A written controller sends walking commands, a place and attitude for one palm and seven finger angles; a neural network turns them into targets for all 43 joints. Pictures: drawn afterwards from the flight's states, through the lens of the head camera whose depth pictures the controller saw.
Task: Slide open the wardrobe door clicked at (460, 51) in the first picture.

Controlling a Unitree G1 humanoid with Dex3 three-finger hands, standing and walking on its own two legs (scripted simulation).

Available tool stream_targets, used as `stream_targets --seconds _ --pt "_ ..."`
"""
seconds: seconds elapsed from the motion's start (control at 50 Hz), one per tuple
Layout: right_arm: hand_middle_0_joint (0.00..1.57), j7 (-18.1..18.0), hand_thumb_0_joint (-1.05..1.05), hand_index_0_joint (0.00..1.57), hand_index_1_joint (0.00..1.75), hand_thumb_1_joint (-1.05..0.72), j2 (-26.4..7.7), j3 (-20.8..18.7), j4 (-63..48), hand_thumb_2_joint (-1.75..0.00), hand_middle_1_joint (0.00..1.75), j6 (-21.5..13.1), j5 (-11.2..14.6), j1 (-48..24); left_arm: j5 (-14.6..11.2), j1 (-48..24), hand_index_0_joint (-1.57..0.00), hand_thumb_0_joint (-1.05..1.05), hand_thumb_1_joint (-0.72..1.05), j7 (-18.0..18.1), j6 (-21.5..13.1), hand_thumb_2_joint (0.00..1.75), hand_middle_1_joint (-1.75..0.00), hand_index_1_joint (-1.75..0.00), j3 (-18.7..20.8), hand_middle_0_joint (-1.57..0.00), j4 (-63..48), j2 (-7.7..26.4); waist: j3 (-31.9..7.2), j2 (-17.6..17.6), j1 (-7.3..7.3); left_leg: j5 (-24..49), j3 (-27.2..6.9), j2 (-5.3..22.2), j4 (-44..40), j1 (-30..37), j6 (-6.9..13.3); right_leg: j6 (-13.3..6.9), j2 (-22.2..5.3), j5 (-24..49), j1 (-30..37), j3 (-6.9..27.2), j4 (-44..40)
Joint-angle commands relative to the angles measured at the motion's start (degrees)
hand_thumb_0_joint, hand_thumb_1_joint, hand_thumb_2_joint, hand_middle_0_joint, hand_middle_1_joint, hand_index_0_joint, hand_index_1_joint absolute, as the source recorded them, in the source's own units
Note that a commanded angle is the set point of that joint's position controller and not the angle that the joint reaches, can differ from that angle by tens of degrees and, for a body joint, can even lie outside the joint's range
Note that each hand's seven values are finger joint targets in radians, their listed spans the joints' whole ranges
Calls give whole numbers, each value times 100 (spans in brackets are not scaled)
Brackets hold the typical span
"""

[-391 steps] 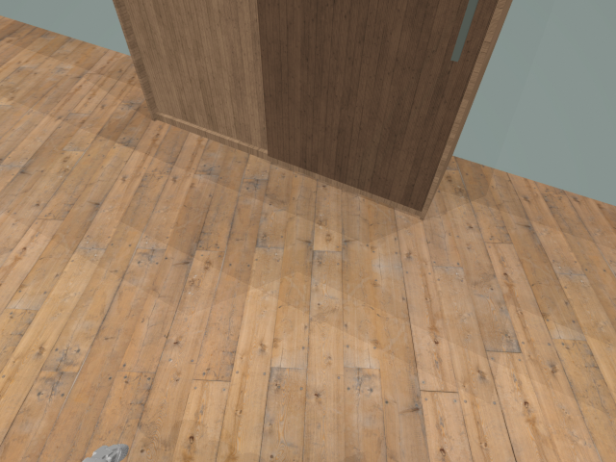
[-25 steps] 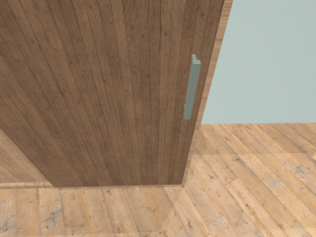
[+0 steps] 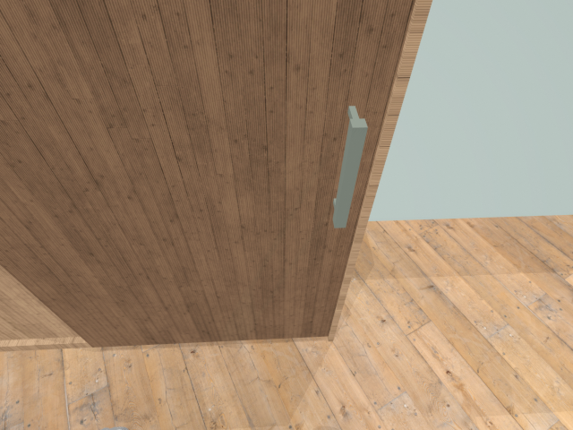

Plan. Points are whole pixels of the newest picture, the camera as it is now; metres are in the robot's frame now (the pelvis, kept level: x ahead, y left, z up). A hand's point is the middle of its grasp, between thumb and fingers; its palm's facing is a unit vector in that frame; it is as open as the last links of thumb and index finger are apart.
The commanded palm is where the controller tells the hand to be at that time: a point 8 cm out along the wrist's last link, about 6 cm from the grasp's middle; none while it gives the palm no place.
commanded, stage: look again from close up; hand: right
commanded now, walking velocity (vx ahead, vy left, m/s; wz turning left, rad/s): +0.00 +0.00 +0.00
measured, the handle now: (345, 172) +0.51 -0.07 +0.08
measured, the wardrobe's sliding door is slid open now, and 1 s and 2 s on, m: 0.00 0.00 0.00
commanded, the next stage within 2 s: none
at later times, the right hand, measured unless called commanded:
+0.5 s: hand out of the picture +0.08 -0.22 -0.16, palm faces -0.04 +0.95 -0.31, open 7.4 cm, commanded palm none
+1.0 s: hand out of the picture +0.07 -0.21 -0.16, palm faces -0.04 +0.95 -0.30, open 7.4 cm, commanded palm none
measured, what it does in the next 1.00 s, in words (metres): stands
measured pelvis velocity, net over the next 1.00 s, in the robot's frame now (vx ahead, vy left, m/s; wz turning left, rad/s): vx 0.02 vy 0.02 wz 0.01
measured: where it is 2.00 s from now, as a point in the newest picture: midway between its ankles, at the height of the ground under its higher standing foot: outside the picture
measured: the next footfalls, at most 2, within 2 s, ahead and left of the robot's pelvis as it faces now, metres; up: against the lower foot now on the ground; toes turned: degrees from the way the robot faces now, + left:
none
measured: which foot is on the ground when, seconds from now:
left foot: down 0.00-1.00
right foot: down 0.00-1.00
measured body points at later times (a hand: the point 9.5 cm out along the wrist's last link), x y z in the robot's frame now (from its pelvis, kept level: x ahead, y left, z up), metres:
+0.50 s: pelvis +0.02 +0.01 +0.00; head +0.02 +0.01 +0.45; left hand +0.08 +0.30 -0.14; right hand +0.08 -0.27 -0.14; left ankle +0.00 +0.14 -0.75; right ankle +0.01 -0.08 -0.75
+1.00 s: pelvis +0.02 +0.02 +0.00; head +0.02 +0.02 +0.45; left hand +0.08 +0.30 -0.14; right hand +0.08 -0.26 -0.14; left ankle +0.00 +0.14 -0.75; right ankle +0.01 -0.08 -0.75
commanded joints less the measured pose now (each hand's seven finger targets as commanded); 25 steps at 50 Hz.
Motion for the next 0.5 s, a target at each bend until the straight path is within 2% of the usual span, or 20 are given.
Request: stream_targets --seconds 0.0,0.24,0.28,0.48 --pt "20 -83 0 20 30 -90 -1090 -229 -290 -90 30 -117 -12 -58 10 -143 -20 0 90 61 -143 90 -30 -30 219 -20 -305 1136 -521 2 29 956 -530 619 -259 193 245 158 -947 1110 233 853 -360" --pt "20 -74 0 20 30 -90 -1056 -223 -265 -90 30 -112 -3 -119 20 -117 -20 0 90 73 -141 90 -30 -30 178 -20 -236 1100 -432 3 19 932 -547 614 -381 235 240 183 -943 1047 266 841 -452" --pt "20 -83 0 20 30 -90 -1047 -233 -265 -90 30 -119 -4 -80 19 -74 -20 0 90 78 -152 90 -30 -30 173 -20 -229 1078 -508 -9 12 1131 -531 631 -351 320 242 180 -952 1269 312 818 -410" --pt "20 -87 0 20 30 -90 -989 -224 -201 -90 30 -121 5 -4 16 37 -20 0 90 94 -132 90 -30 -30 161 -20 -148 1010 -403 24 23 1068 -588 613 -432 278 254 194 -961 1028 317 776 -459"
